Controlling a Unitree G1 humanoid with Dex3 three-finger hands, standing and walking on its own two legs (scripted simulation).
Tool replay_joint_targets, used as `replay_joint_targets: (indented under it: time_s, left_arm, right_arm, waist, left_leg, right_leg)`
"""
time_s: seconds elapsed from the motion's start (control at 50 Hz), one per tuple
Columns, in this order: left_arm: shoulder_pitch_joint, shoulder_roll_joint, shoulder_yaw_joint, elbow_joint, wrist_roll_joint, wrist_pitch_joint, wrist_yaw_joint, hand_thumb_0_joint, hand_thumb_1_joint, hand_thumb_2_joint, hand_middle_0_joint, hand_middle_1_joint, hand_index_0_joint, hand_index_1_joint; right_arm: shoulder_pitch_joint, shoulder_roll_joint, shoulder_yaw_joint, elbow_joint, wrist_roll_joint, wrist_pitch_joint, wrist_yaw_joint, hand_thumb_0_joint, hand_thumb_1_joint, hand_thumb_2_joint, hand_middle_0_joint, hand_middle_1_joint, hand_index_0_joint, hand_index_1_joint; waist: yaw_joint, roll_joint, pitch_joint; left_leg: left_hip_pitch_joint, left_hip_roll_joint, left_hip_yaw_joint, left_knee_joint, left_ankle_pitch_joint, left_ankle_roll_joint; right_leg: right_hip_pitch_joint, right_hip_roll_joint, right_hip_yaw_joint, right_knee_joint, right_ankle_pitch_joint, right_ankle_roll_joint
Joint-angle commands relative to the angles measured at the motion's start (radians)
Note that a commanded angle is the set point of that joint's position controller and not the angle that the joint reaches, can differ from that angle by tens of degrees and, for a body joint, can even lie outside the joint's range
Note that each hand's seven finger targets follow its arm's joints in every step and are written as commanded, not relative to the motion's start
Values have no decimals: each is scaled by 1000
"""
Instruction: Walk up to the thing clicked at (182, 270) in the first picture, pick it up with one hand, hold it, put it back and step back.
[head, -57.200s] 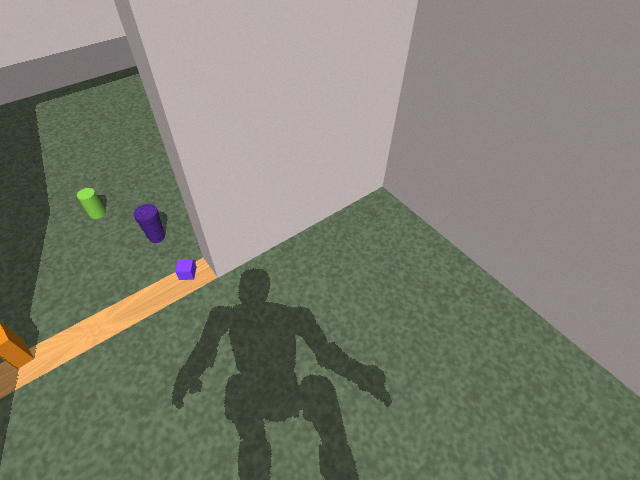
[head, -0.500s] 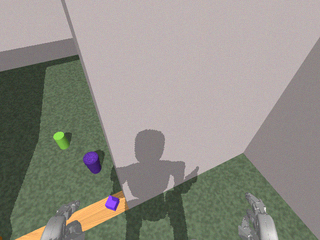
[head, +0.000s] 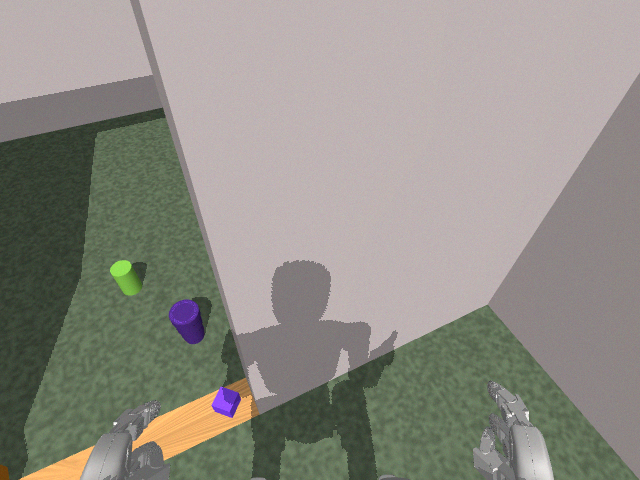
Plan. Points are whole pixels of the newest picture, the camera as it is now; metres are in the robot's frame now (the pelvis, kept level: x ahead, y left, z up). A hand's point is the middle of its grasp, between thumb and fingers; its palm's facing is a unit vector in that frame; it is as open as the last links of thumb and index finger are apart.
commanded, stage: home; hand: left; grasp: from above
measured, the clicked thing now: (226, 402) +0.45 +0.24 -0.69
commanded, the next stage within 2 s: stand in 0.68 s
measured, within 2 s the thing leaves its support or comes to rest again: neither
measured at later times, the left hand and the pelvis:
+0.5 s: hand (166, 464) +0.17 +0.18 -0.05, palm faces +0.04 -0.98 -0.21, open 7.4 cm; pelvis +0.01 +0.00 +0.00, yaw +0 degrees
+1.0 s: hand out of the picture +0.14 +0.23 -0.09, palm faces +0.03 -0.94 -0.34, open 7.4 cm; pelvis +0.00 +0.00 +0.03, yaw +0 degrees
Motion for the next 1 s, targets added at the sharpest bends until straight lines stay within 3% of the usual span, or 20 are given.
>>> replay_joint_targets:
  time_s: [0.0,0.06,0.16,0.32,0.36,0.38,0.4,0.46,0.58,0.64,0.74,0.76,0.78,0.8,0.82,0.86,0.92,0.98]
  left_arm:
    - [-38,104,55,-193,6,-52,6,0,900,900,-200,-300,-200,-300]
    - [-26,99,58,-195,5,-52,5,0,900,900,-200,-300,-200,-300]
    - [-18,100,57,-198,4,-51,6,0,900,900,-200,-299,-200,-299]
    - [-42,118,69,-223,6,-60,10,0,900,900,-200,-300,-200,-300]
    - [-19,93,52,-196,2,-58,6,0,900,900,-200,-300,-200,-300]
    - [-26,110,66,-211,4,-58,8,0,900,900,-200,-299,-200,-299]
    - [-12,94,52,-192,4,-57,7,0,900,900,-200,-300,-200,-300]
    - [-17,112,62,-210,6,-57,7,0,900,900,-200,-300,-200,-300]
    - [-9,91,52,-188,1,-51,6,0,900,900,-200,-300,-200,-300]
    - [-22,109,66,-213,3,-54,8,0,900,900,-200,-300,-200,-300]
    - [-13,99,55,-199,3,-55,7,0,900,900,-200,-300,-200,-300]
    - [-319,175,58,152,117,-267,43,0,900,900,-200,-300,-200,-300]
    - [-227,194,78,327,126,-335,37,0,900,900,-200,-300,-200,-301]
    - [-223,207,74,366,131,-370,33,0,900,900,-200,-300,-200,-301]
    - [-246,207,64,394,127,-390,25,0,900,900,-200,-300,-200,-301]
    - [-270,214,61,478,115,-419,17,0,900,900,-200,-300,-200,-301]
    - [-291,196,66,601,99,-428,18,0,900,900,-200,-300,-200,-301]
    - [-329,197,67,708,102,-449,20,0,900,900,-200,-300,-200,-301]
  right_arm:
    - [-79,-125,-50,-169,-4,-62,-15,0,-900,-900,200,300,200,300]
    - [-77,-126,-49,-167,-5,-65,-14,0,-900,-900,200,300,200,300]
    - [-73,-122,-50,-168,-4,-64,-15,0,-900,-900,200,300,200,300]
    - [-68,-126,-55,-166,-4,-60,-14,0,-901,-900,200,299,200,299]
    - [-68,-122,-52,-163,-5,-62,-13,0,-900,-900,200,299,200,299]
    - [-67,-125,-53,-160,-5,-61,-14,0,-900,-900,200,300,200,300]
    - [-67,-127,-55,-165,-5,-61,-14,0,-901,-900,200,299,200,299]
    - [-62,-130,-57,-160,-6,-55,-11,0,-900,-900,200,299,200,299]
    - [-66,-124,-54,-167,-6,-52,-9,0,-900,-900,200,299,200,299]
    - [-70,-128,-58,-171,-3,-50,-10,0,-901,-900,200,299,200,299]
    - [-68,-126,-56,-174,-4,-48,-9,0,-901,-900,200,299,200,299]
    - [-123,-241,-93,77,-126,62,51,0,-901,-899,200,299,200,299]
    - [-126,-253,-108,94,-127,104,81,0,-900,-900,200,300,200,300]
    - [-120,-251,-106,91,-132,122,99,0,-900,-900,200,300,200,300]
    - [-117,-245,-102,84,-132,135,113,0,-900,-900,200,300,200,300]
    - [-118,-216,-99,124,-79,141,146,0,-900,-900,200,300,200,300]
    - [-148,-229,-112,162,-61,154,163,0,-900,-900,200,300,200,300]
    - [-149,-227,-119,207,-65,174,169,0,-900,-900,200,300,200,300]
  waist:
    - [-5,9,-50]
    - [2,24,-49]
    - [3,17,-72]
    - [-2,11,-80]
    - [-2,-2,-91]
    - [2,10,-73]
    - [-6,11,-96]
    - [1,23,-94]
    - [-10,-6,-84]
    - [1,23,-90]
    - [-2,14,-82]
    - [72,-37,137]
    - [73,-102,44]
    - [59,-123,30]
    - [40,-83,69]
    - [61,-20,24]
    - [77,-30,36]
    - [66,-48,65]
  left_leg:
    - [54,-32,28,-188,126,33]
    - [56,-27,20,-204,107,29]
    - [65,-30,26,-182,174,29]
    - [74,-29,32,-173,193,31]
    - [74,-31,31,-170,202,32]
    - [78,-29,34,-173,201,31]
    - [85,-28,30,-171,225,29]
    - [92,-26,29,-170,254,26]
    - [84,-31,35,-161,232,33]
    - [85,-29,35,-170,222,28]
    - [84,-26,27,-168,241,28]
    - [108,5,-17,-267,410,77]
    - [149,-7,13,-255,400,87]
    - [178,-7,10,-254,365,91]
    - [190,-12,2,-280,342,86]
    - [274,-7,-13,-326,339,90]
    - [327,1,-26,-360,340,80]
    - [324,1,-39,-401,265,81]
  right_leg:
    - [60,27,-17,-170,95,-15]
    - [58,29,-19,-163,76,-18]
    - [72,28,-19,-155,132,-18]
    - [77,27,-16,-157,151,-17]
    - [84,26,-16,-154,161,-16]
    - [81,26,-17,-155,159,-17]
    - [86,28,-16,-147,178,-18]
    - [88,28,-18,-139,200,-20]
    - [86,26,-15,-155,191,-13]
    - [80,27,-17,-149,176,-17]
    - [83,28,-21,-142,193,-18]
    - [276,-47,41,-174,173,-33]
    - [316,-64,107,-213,150,-71]
    - [303,-88,154,-235,139,-92]
    - [264,-70,144,-246,170,-91]
    - [334,-78,112,-224,241,-70]
    - [324,-76,104,-274,214,-54]
    - [348,-84,104,-328,149,-45]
